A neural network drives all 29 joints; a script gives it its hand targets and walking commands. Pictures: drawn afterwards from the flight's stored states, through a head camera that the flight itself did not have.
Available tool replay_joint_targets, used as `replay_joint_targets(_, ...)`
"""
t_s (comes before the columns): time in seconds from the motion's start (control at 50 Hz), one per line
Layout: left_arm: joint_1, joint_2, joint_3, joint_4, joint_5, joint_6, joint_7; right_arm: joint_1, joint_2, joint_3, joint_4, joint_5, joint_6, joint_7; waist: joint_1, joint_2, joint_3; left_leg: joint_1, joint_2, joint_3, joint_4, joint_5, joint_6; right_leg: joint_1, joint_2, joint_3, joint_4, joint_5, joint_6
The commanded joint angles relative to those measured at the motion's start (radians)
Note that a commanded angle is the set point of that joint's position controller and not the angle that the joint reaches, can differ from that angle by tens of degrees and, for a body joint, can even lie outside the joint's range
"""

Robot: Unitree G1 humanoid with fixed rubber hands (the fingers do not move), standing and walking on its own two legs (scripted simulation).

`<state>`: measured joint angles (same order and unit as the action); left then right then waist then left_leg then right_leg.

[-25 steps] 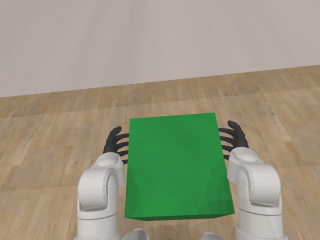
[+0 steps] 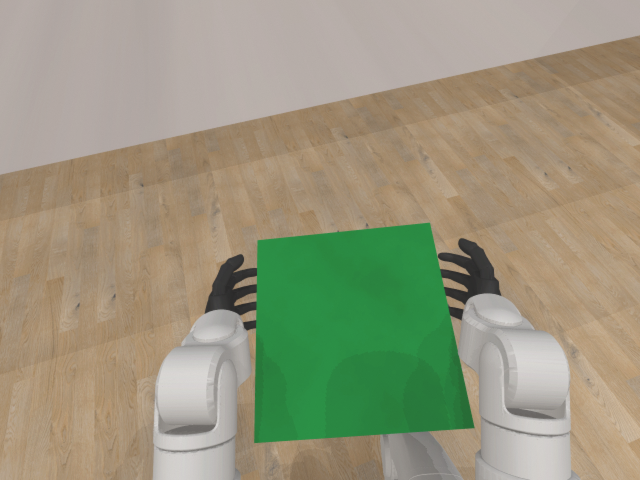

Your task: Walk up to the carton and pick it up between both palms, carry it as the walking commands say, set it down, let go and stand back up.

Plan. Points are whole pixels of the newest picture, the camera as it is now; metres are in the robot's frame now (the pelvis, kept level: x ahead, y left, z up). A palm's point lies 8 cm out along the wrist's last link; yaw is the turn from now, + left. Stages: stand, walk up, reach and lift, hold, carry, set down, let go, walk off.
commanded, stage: carry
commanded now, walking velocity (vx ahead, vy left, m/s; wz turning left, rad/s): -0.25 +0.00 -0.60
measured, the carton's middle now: (354, 345) +0.29 -0.01 -0.02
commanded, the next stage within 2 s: none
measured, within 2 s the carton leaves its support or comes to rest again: neither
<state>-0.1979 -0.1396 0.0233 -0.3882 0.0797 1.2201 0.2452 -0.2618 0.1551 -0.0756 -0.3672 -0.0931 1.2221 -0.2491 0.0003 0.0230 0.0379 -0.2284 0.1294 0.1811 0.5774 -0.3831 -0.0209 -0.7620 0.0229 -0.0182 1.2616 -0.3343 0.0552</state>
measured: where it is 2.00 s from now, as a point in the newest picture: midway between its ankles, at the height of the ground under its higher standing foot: outside the picture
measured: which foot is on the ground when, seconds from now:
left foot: down 0.00-0.12, up 0.14-0.50, down 0.52-0.88, up 0.90-1.00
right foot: up 0.00-0.10, down 0.12-0.52, up 0.54-0.86, down 0.88-1.00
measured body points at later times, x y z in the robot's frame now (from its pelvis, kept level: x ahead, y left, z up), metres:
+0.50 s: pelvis -0.17 +0.01 -0.01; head -0.12 +0.01 +0.44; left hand +0.17 +0.04 +0.08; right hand +0.08 -0.23 +0.09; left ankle -0.16 +0.14 -0.73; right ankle -0.06 -0.15 -0.73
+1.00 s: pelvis -0.36 +0.09 -0.01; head -0.35 +0.05 +0.44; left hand -0.05 +0.01 +0.06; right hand -0.23 -0.21 +0.05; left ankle -0.24 +0.18 -0.66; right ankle -0.41 -0.02 -0.73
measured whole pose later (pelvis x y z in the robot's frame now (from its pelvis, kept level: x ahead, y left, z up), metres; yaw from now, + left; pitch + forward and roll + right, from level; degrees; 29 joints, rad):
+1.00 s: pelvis -0.36 +0.09 -0.01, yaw -37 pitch +2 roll +1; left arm -0.24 -0.15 0.02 -0.29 0.09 1.23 0.22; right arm -0.21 0.14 -0.08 -0.33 -0.10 1.22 -0.26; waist -0.02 0.03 0.02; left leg -0.65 0.11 0.07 1.13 -0.50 -0.05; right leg -0.41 -0.03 0.00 0.67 -0.30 -0.01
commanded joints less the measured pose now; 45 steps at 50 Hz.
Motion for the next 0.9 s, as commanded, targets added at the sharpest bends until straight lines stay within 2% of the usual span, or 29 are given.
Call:
replay_joint_targets(0.0, -0.416, -1.0, -0.561, -0.178, -0.333, -0.047, -0.214, -0.235, 1.044, 0.556, -0.076, 0.348, -0.041, 0.247, 0.004, 0.264, -0.387, 0.193, 0.181, -0.018, 0.086, 0.942, 0.097, 0.24, 0.005, -0.132, -0.388, -0.027, -0.02)
replay_joint_targets(0.04, -0.396, -0.971, -0.572, -0.133, -0.347, -0.019, -0.217, -0.117, 1.011, 0.5, -0.004, 0.291, -0.027, 0.227, -0.018, 0.296, -0.4, 0.265, 0.197, -0.05, 0.179, 1.06, 0.107, 0.266, 0.044, -0.189, -0.603, -0.017, -0.028)
replay_joint_targets(0.06, -0.391, -0.977, -0.569, -0.09, -0.349, -0.004, -0.222, -0.098, 0.985, 0.475, 0.023, 0.264, -0.02, 0.218, -0.006, 0.235, -0.387, 0.241, 0.192, -0.025, 0.267, 1.038, 0.074, 0.335, 0.016, -0.158, -0.802, 0.169, -0.03)
replay_joint_targets(0.08, -0.383, -0.96, -0.557, -0.06, -0.346, 0.006, -0.227, -0.084, 0.964, 0.463, 0.051, 0.251, -0.013, 0.212, 0.0, 0.095, -0.402, 0.063, 0.147, 0.004, 0.4, 0.751, 0.006, 0.53, -0.077, -0.013, -0.868, 0.698, -0.048)
replay_joint_targets(0.1, -0.38, -0.947, -0.547, -0.027, -0.348, 0.01, -0.232, -0.116, 0.965, 0.47, 0.055, 0.252, -0.009, 0.209, -0.006, -0.18, -0.391, -0.277, 0.059, -0.036, 0.569, -0.021, -0.051, 0.774, -0.288, 0.291, -0.767, 1.512, -0.135)
replay_joint_targets(0.12, -0.364, -0.939, -0.535, -0.005, -0.345, 0.014, -0.235, -0.159, 0.98, 0.481, 0.043, 0.271, -0.008, 0.213, -0.003, -0.33, -0.403, -0.479, -0.021, -0.101, 0.712, -0.365, -0.063, 0.904, -0.394, 0.405, -0.663, 1.96, -0.208)
replay_joint_targets(0.14, -0.338, -0.977, -0.519, 0.002, -0.348, 0.006, -0.243, -0.194, 1.012, 0.522, 0.005, 0.294, -0.015, 0.222, 0.001, -0.296, -0.429, -0.5, -0.026, -0.172, 0.771, -0.322, -0.058, 0.905, -0.402, 0.375, -0.674, 1.755, -0.242)
replay_joint_targets(0.16, -0.321, -1.001, -0.498, 0.03, -0.331, -0.002, -0.249, -0.266, 1.012, 0.562, -0.031, 0.312, -0.022, 0.227, -0.001, -0.234, -0.404, -0.487, -0.015, -0.21, 0.751, -0.291, -0.057, 0.819, -0.378, 0.344, -0.692, 1.494, -0.218)
replay_joint_targets(0.2, -0.398, -1.032, -0.485, -0.03, -0.319, -0.03, -0.247, -0.412, 1.076, 0.611, -0.071, 0.365, -0.035, 0.245, 0.003, -0.196, -0.366, -0.403, -0.022, -0.19, 0.704, -0.184, -0.043, 0.641, -0.305, 0.287, -0.75, 1.119, -0.193)
replay_joint_targets(0.26, -0.437, -1.054, -0.486, -0.128, -0.304, -0.071, -0.246, -0.458, 1.145, 0.667, -0.134, 0.412, -0.066, 0.257, 0.001, -0.205, -0.415, -0.343, -0.052, -0.161, 0.616, -0.061, -0.04, 0.618, -0.279, 0.216, -0.822, 0.746, -0.174)
replay_joint_targets(0.28, -0.422, -1.048, -0.479, -0.146, -0.291, -0.08, -0.241, -0.461, 1.153, 0.68, -0.144, 0.426, -0.071, 0.259, 0.004, -0.191, -0.437, -0.308, -0.069, -0.157, 0.556, -0.044, -0.038, 0.608, -0.271, 0.23, -0.849, 0.634, -0.163)
replay_joint_targets(0.34, -0.362, -0.999, -0.469, -0.156, -0.256, -0.077, -0.224, -0.383, 1.131, 0.669, -0.112, 0.425, -0.061, 0.259, 0.006, -0.174, -0.479, -0.226, -0.103, -0.152, 0.407, -0.029, -0.035, 0.596, -0.261, 0.272, -0.892, 0.428, -0.15)
replay_joint_targets(0.4, -0.289, -0.943, -0.477, -0.118, -0.235, -0.058, -0.212, -0.29, 1.074, 0.637, -0.057, 0.4, -0.043, 0.257, 0.01, -0.187, -0.481, -0.109, -0.127, -0.132, 0.205, -0.052, -0.017, 0.545, -0.251, 0.308, -0.915, 0.366, -0.136)
replay_joint_targets(0.46, -0.275, -0.937, -0.489, -0.08, -0.236, -0.043, -0.211, -0.261, 1.058, 0.618, -0.033, 0.381, -0.031, 0.261, -0.006, -0.207, -0.471, 0.147, -0.115, -0.084, -0.125, 0.04, 0.01, 0.412, -0.181, 0.273, -0.919, 0.305, -0.076)
replay_joint_targets(0.48, -0.292, -0.952, -0.5, -0.069, -0.243, -0.036, -0.213, -0.255, 1.057, 0.605, -0.02, 0.371, -0.027, 0.264, -0.014, -0.135, -0.457, 0.248, -0.005, -0.195, -0.23, 0.043, 0.056, 0.294, -0.103, 0.222, -0.864, 0.182, -0.033)
replay_joint_targets(0.5, -0.316, -0.976, -0.514, -0.069, -0.256, -0.033, -0.215, -0.262, 1.045, 0.591, -0.011, 0.36, -0.026, 0.266, -0.006, 0.175, -0.439, 0.241, 0.274, -0.495, -0.316, 0.209, 0.166, 0.166, 0.04, 0.098, -0.536, -0.084, -0.007)
replay_joint_targets(0.52, -0.392, -0.985, -0.531, -0.122, -0.272, -0.035, -0.225, -0.251, 1.065, 0.581, -0.01, 0.352, -0.032, 0.268, -0.017, 0.281, -0.346, 0.07, 0.451, -0.44, -0.27, 0.45, 0.293, 0.044, 0.014, -0.026, -0.181, -0.268, 0.013)
replay_joint_targets(0.54, -0.463, -1.018, -0.576, -0.152, -0.294, -0.033, -0.237, -0.239, 1.081, 0.563, -0.005, 0.328, -0.039, 0.265, -0.021, 0.273, -0.307, -0.047, 0.428, -0.343, -0.247, 0.581, 0.328, 0.044, -0.04, 0.026, 0.065, -0.271, 0.005)
replay_joint_targets(0.56, -0.483, -1.041, -0.59, -0.124, -0.316, -0.037, -0.252, -0.264, 1.09, 0.567, -0.039, 0.318, -0.051, 0.264, -0.016, 0.109, -0.292, -0.071, 0.338, -0.251, -0.2, 0.659, 0.294, 0.085, -0.043, 0.067, 0.175, -0.195, -0.016)
replay_joint_targets(0.58, -0.511, -1.061, -0.615, -0.137, -0.353, -0.044, -0.258, -0.3, 1.082, 0.566, -0.08, 0.334, -0.064, 0.267, -0.012, 0.031, -0.295, -0.069, 0.289, -0.195, -0.173, 0.679, 0.254, 0.084, -0.032, 0.07, 0.207, -0.146, -0.021)
replay_joint_targets(0.62, -0.494, -1.088, -0.628, -0.167, -0.389, -0.048, -0.253, -0.328, 1.068, 0.56, -0.138, 0.359, -0.076, 0.259, 0.005, 0.054, -0.343, 0.015, 0.227, -0.084, -0.103, 0.651, 0.189, 0.092, -0.034, 0.033, 0.122, -0.077, -0.014)
replay_joint_targets(0.66, -0.446, -1.076, -0.626, -0.16, -0.39, -0.042, -0.24, -0.279, 1.033, 0.539, -0.132, 0.348, -0.077, 0.249, 0.009, 0.133, -0.391, 0.118, 0.192, -0.055, -0.046, 0.719, 0.152, 0.124, -0.02, -0.028, -0.062, -0.077, 0.003)
replay_joint_targets(0.7, -0.403, -1.043, -0.613, -0.129, -0.374, -0.029, -0.227, -0.218, 1.001, 0.516, -0.098, 0.327, -0.065, 0.237, 0.006, 0.215, -0.425, 0.177, 0.202, -0.064, -0.014, 0.773, 0.144, 0.182, -0.022, -0.077, -0.245, -0.113, 0.006)
replay_joint_targets(0.76, -0.35, -0.99, -0.577, -0.07, -0.352, -0.002, -0.224, -0.161, 0.973, 0.51, -0.049, 0.303, -0.042, 0.225, -0.008, 0.266, -0.423, 0.194, 0.24, -0.118, -0.009, 0.792, 0.168, 0.258, -0.007, -0.14, -0.476, -0.187, -0.003)
replay_joint_targets(0.8, -0.338, -0.985, -0.55, -0.04, -0.347, 0.007, -0.23, -0.147, 0.978, 0.513, -0.021, 0.292, -0.032, 0.219, 0.004, 0.223, -0.424, 0.17, 0.243, -0.114, 0.038, 0.704, 0.142, 0.34, -0.025, -0.12, -0.726, -0.108, -0.02)
replay_joint_targets(0.82, -0.334, -0.988, -0.534, -0.021, -0.34, 0.01, -0.235, -0.157, 0.977, 0.522, -0.012, 0.297, -0.028, 0.22, 0.014, 0.131, -0.402, 0.071, 0.223, -0.085, 0.094, 0.588, 0.091, 0.422, -0.06, -0.052, -0.859, 0.018, -0.03)
replay_joint_targets(0.84, -0.342, -0.987, -0.518, -0.007, -0.335, 0.011, -0.241, -0.18, 0.974, 0.529, 0.001, 0.298, -0.025, 0.22, 0.02, -0.034, -0.36, -0.173, 0.174, -0.065, 0.181, 0.274, 0.025, 0.558, -0.168, 0.129, -0.889, 0.233, -0.061)
replay_joint_targets(0.86, -0.332, -0.98, -0.504, 0.015, -0.328, 0.008, -0.248, -0.207, 0.991, 0.547, -0.015, 0.304, -0.026, 0.221, 0.002, -0.361, -0.368, -0.497, 0.044, -0.039, 0.39, -0.27, -0.039, 0.74, -0.426, 0.466, -0.808, 0.84, -0.145)
replay_joint_targets(0.88, -0.326, -1.003, -0.491, 0.028, -0.304, -0.001, -0.251, -0.306, 1.011, 0.6, -0.067, 0.336, -0.029, 0.234, 0.015, -0.387, -0.354, -0.496, -0.014, -0.161, 0.548, -0.31, -0.043, 0.65, -0.449, 0.415, -0.779, 1.07, -0.236)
